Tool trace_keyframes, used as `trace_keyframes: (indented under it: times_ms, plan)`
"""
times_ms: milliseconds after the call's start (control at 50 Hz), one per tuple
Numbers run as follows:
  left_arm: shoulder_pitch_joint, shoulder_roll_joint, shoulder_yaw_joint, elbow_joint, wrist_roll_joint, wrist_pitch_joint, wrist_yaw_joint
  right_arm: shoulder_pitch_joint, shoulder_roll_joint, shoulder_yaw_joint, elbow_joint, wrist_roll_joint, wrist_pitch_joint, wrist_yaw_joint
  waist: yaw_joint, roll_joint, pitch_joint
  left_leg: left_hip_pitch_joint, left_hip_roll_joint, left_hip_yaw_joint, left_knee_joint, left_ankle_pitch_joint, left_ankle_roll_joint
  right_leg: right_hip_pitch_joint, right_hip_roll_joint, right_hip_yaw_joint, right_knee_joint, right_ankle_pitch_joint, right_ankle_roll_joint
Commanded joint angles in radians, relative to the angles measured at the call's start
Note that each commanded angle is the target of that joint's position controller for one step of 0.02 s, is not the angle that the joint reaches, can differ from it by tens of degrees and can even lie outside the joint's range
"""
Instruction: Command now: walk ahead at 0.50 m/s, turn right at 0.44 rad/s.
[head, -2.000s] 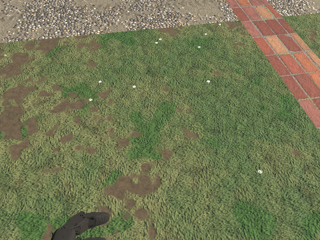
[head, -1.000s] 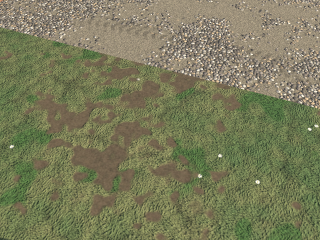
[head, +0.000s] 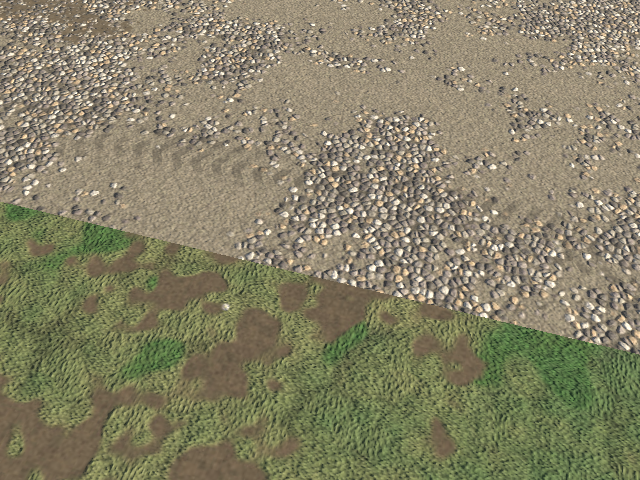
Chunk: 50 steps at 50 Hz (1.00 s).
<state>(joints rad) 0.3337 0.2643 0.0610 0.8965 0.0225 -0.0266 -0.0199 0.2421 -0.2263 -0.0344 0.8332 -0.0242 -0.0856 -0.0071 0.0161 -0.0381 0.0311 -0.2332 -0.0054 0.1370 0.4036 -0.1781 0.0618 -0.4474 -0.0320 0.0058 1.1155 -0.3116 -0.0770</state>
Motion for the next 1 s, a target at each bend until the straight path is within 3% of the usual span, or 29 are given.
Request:
trace_keyframes:
  times_ms: [20, 140, 200, 260, 320, 340, 360, 380, 400, 420, 440, 460, 480, 520, 580, 640, 700, 800, 860, 880, 900, 920, 940, 960, 980, 1000]
  plan:
    - [0.028, 0.018, 0.008, -0.05, 0.008, 0.019, -0.017, 0.059, -0.095, -0.025, -0.016, 0.013, -0.031, -0.005, 0.009, 0.119, -0.006, 0.09, 0.272, -0.192, -0.267, 0.133, 0.084, -0.148, -0.062, 0.03, 0.023, 0.088, 0.019]
    - [-0.174, 0.004, -0.002, -0.121, 0.007, 0.022, -0.034, 0.118, -0.097, -0.028, 0.029, 0.005, -0.03, -0.005, -0.016, 0.105, 0.053, 0.128, 0.24, -0.017, -0.283, 0.224, 0.083, -0.238, -0.069, -0.014, -0.214, 0.291, 0.039]
    - [-0.278, -0.001, -0.012, -0.161, 0.01, 0.019, -0.046, 0.156, -0.12, -0.035, 0.05, 0.005, -0.028, -0.011, -0.043, 0.105, 0.072, 0.176, 0.26, 0.037, -0.276, 0.278, 0.078, -0.203, -0.059, -0.071, -0.361, 0.329, 0.017]
    - [-0.329, 0.011, -0.011, -0.189, 0.016, 0.017, -0.05, 0.195, -0.135, -0.04, 0.074, 0.003, -0.014, -0.018, -0.055, 0.102, 0.083, 0.28, 0.285, 0.077, -0.222, 0.395, 0.067, -0.188, -0.038, -0.114, -0.44, 0.251, -0.021]
    - [-0.269, 0.031, 0.002, -0.182, 0.02, 0.018, -0.04, 0.186, -0.175, -0.05, 0.083, -0.001, 0.006, -0.026, -0.016, 0.135, 0.025, 0.347, 0.292, 0.127, -0.028, 0.816, 0.048, -0.056, 0.051, -0.172, -0.476, 0.09, -0.079]
    - [-0.185, 0.047, 0.012, -0.161, 0.018, 0.014, -0.035, 0.18, -0.192, -0.055, 0.083, -0.002, 0.017, -0.026, 0.021, 0.138, -0.025, 0.348, 0.29, 0.135, 0.116, 0.902, 0.045, 0.037, 0.092, -0.18, -0.496, 0.042, -0.104]
    - [-0.045, 0.069, 0.029, -0.118, 0.023, 0.004, -0.025, 0.168, -0.201, -0.056, 0.077, 0.003, 0.027, -0.023, 0.085, 0.108, -0.106, 0.28, 0.276, 0.152, 0.33, 0.834, 0.028, 0.22, 0.127, -0.168, -0.573, 0.067, -0.134]
    - [0.11, 0.157, 0.06, -0.075, 0.035, -0.002, -0.008, 0.168, -0.173, -0.048, 0.049, 0.001, 0.027, -0.02, 0.144, 0.008, -0.212, 0.07, 0.246, 0.153, 0.631, 0.528, -0.006, 0.476, -0.002, 0.039, -0.632, -0.036, -0.185]
    - [0.065, 0.273, 0.087, -0.092, 0.02, 0.002, 0.003, 0.191, -0.056, -0.026, -0.026, 0.008, 0.019, 0.004, 0.061, -0.233, -0.261, -0.39, 0.024, 0.086, 0.986, -0.369, -0.072, 0.741, -0.284, 0.59, -0.736, -0.042, -0.337]
    - [0.093, 0.257, 0.083, -0.103, -0.006, 0.013, 0.006, 0.054, -0.142, -0.041, -0.055, 0.0, 0.006, 0.008, 0.115, -0.052, -0.27, -0.505, 0.016, -0.14, 1.04, -0.338, -0.066, 0.739, -0.301, 0.717, -0.838, -0.002, -0.334]
    - [0.042, 0.226, 0.074, -0.09, -0.008, 0.016, 0.015, -0.003, -0.13, -0.036, -0.077, 0.016, -0.008, 0.012, 0.085, -0.016, -0.136, -0.548, 0.071, -0.157, 0.998, -0.219, -0.053, 0.633, -0.284, 0.55, -0.845, 0.105, -0.305]
    - [-0.002, 0.173, 0.061, -0.089, -0.013, 0.011, 0.017, 0.015, -0.123, -0.032, -0.065, 0.017, -0.018, 0.009, 0.038, 0.042, -0.066, -0.49, 0.105, -0.156, 0.898, -0.147, -0.05, 0.503, -0.241, 0.448, -0.853, 0.248, -0.263]
    - [-0.045, 0.143, 0.052, -0.094, -0.017, 0.004, 0.02, 0.027, -0.121, -0.033, -0.055, 0.002, -0.011, 0.007, -0.001, 0.06, -0.035, -0.429, 0.125, -0.161, 0.834, -0.131, -0.055, 0.414, -0.187, 0.367, -0.86, 0.342, -0.23]
    - [-0.073, 0.108, 0.038, -0.103, -0.026, -0.013, 0.019, 0.067, -0.113, -0.033, -0.048, -0.023, 0.026, 0.011, -0.042, 0.04, -0.053, -0.336, 0.132, -0.165, 0.767, -0.126, -0.08, 0.331, -0.131, 0.287, -0.881, 0.439, -0.215]
    - [-0.021, 0.142, 0.044, -0.09, -0.026, -0.032, 0.015, 0.016, -0.094, -0.028, -0.071, -0.025, 0.056, 0.019, -0.04, 0.031, -0.032, -0.368, 0.125, -0.144, 0.668, -0.071, -0.108, 0.292, -0.091, 0.253, -0.908, 0.449, -0.211]
    - [0.05, 0.147, 0.044, -0.078, -0.024, -0.032, 0.014, -0.119, -0.103, -0.027, -0.116, -0.02, 0.06, 0.02, 0.007, 0.005, 0.01, -0.456, 0.119, -0.142, 0.529, 0.045, -0.123, 0.322, -0.077, 0.273, -0.927, 0.411, -0.187]
    - [0.105, 0.149, 0.044, -0.07, -0.023, -0.031, 0.017, -0.215, -0.103, -0.022, -0.147, -0.016, 0.055, 0.026, 0.045, -0.012, 0.011, -0.484, 0.096, -0.149, 0.407, 0.139, -0.121, 0.386, -0.07, 0.289, -0.905, 0.436, -0.164]
    - [0.176, 0.137, 0.034, -0.049, -0.011, -0.033, 0.03, -0.335, -0.095, -0.006, -0.193, -0.008, 0.037, 0.038, 0.09, -0.028, 0.028, -0.447, 0.053, -0.121, 0.234, 0.187, -0.083, 0.48, -0.09, 0.294, -0.858, 0.566, -0.146]
    - [0.138, 0.158, 0.033, -0.047, -0.006, -0.04, 0.041, -0.26, -0.118, -0.012, -0.181, -0.006, 0.025, 0.036, 0.036, -0.041, 0.025, -0.274, 0.022, -0.121, 0.138, 0.126, -0.029, 0.482, -0.118, 0.295, -0.812, 0.699, -0.106]
    - [0.118, 0.172, 0.035, -0.047, -0.005, -0.044, 0.041, -0.179, -0.14, -0.022, -0.155, -0.005, 0.021, 0.028, 0.0, -0.046, -0.006, -0.163, -0.01, -0.109, 0.124, 0.072, -0.009, 0.479, -0.111, 0.281, -0.739, 0.844, -0.09]
    - [0.104, 0.18, 0.035, -0.043, -0.004, -0.046, 0.036, -0.042, -0.16, -0.033, -0.112, -0.004, 0.013, 0.017, -0.064, -0.02, -0.074, -0.005, -0.037, -0.091, 0.075, 0.063, 0.013, 0.468, -0.073, 0.245, -0.581, 0.923, -0.072]
    - [0.102, 0.158, 0.028, -0.049, -0.006, -0.051, 0.03, 0.108, -0.197, -0.046, -0.082, -0.015, 0.001, 0.002, -0.131, 0.018, -0.169, 0.221, 0.057, -0.182, 0.062, 0.033, 0.049, 0.351, -0.026, 0.212, -0.361, 0.767, -0.055]
    - [0.216, 0.058, 0.007, -0.072, -0.033, -0.054, 0.024, 0.22, -0.306, -0.07, -0.082, -0.038, -0.001, -0.008, -0.104, 0.216, -0.336, 0.511, 0.346, -0.599, 0.052, -0.075, 0.157, 0.098, 0.099, 0.13, -0.006, 0.286, -0.012]
    - [0.253, 0.089, 0.009, -0.055, -0.027, -0.051, 0.026, 0.197, -0.289, -0.074, -0.059, -0.016, 0.017, 0.003, -0.078, 0.3, -0.346, 0.516, 0.436, -0.936, -0.12, -0.132, 0.231, -0.088, 0.185, 0.108, 0.158, -0.208, -0.005]
    - [0.162, 0.126, 0.015, -0.056, -0.001, -0.043, 0.028, 0.091, -0.21, -0.058, -0.078, 0.001, 0.023, 0.009, -0.048, 0.136, -0.155, 0.351, 0.393, -0.816, -0.142, -0.241, 0.214, -0.154, 0.108, 0.138, 0.201, -0.124, -0.012]
    - [0.076, 0.12, 0.012, -0.071, 0.005, -0.044, 0.018, 0.023, -0.146, -0.042, -0.085, 0.005, 0.021, 0.014, -0.043, 0.056, -0.068, 0.225, 0.343, -0.665, -0.159, -0.204, 0.191, -0.143, 0.07, 0.13, 0.15, -0.048, -0.013]
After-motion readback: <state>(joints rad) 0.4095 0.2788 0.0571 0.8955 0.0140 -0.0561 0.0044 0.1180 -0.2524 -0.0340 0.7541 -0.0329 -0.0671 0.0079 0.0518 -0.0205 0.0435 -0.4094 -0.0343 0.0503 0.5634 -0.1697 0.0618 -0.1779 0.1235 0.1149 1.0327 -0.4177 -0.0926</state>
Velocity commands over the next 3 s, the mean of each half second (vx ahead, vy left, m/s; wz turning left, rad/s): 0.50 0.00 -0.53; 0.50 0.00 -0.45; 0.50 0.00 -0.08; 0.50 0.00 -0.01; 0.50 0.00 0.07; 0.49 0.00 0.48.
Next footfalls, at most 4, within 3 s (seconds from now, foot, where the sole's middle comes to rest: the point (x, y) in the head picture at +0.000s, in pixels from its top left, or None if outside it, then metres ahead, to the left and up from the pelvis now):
0.36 right None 0.33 -0.14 -0.78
0.92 left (380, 392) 0.69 -0.12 -0.78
1.44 right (508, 349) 0.82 -0.44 -0.78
1.98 left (483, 237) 1.17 -0.43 -0.78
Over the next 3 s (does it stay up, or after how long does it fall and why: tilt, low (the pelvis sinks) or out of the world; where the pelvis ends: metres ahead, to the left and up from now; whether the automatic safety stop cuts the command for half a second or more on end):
stays up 1.44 -0.68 -0.01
